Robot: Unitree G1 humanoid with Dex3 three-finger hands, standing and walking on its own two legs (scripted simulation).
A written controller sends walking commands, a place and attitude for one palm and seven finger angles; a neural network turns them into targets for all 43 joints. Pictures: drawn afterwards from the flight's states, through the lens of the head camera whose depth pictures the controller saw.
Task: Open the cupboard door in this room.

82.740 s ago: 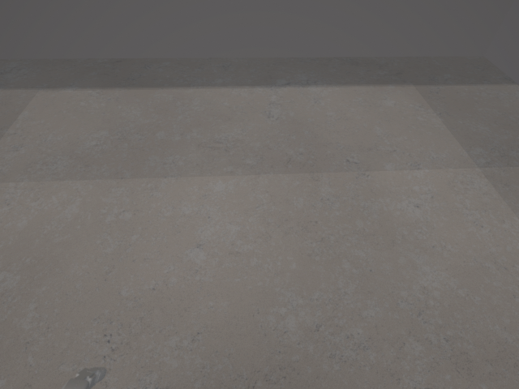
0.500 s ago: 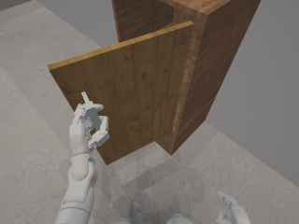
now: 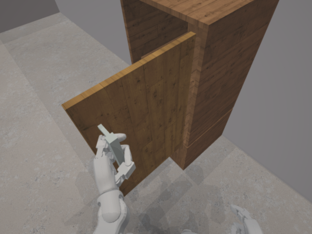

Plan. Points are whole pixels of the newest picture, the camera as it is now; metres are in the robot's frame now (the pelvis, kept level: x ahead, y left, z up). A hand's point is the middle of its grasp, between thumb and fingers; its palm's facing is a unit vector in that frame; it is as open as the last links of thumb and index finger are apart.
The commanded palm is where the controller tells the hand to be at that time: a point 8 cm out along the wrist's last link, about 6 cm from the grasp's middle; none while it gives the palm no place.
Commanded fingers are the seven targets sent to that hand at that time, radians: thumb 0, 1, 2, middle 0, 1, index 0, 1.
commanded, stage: open thumb and fingers to let go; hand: left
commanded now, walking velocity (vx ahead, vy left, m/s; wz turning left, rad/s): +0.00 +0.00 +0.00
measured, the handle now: (113, 149) +0.32 +0.12 +0.04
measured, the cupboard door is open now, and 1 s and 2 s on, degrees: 91 90 91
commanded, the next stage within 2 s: slide the hand sideways off the handle in 0.80 s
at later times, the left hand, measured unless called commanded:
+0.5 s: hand (125, 159) +0.29 +0.08 +0.05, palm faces +0.30 -0.95 +0.00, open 12.5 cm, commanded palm +0.25 +0.13 +0.04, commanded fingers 0.00 -0.50 0.30 -0.26 -0.95 -0.26 -0.95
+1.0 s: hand (124, 166) +0.28 +0.09 +0.04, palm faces +0.05 -0.99 -0.09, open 15.3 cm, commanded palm +0.25 +0.14 +0.04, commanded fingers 0.00 -0.50 0.30 -0.15 -0.30 -0.15 -0.30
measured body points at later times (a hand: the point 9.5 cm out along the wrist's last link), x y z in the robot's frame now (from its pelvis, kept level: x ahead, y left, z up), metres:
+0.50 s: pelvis -0.02 +0.02 -0.01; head +0.02 -0.01 +0.44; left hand +0.27 +0.13 +0.05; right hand +0.15 -0.20 -0.12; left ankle -0.01 +0.15 -0.69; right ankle +0.01 -0.05 -0.69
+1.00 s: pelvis -0.03 +0.04 -0.01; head +0.02 +0.03 +0.44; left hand +0.27 +0.14 +0.05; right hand +0.14 -0.17 -0.12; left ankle -0.01 +0.15 -0.69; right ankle +0.01 -0.05 -0.69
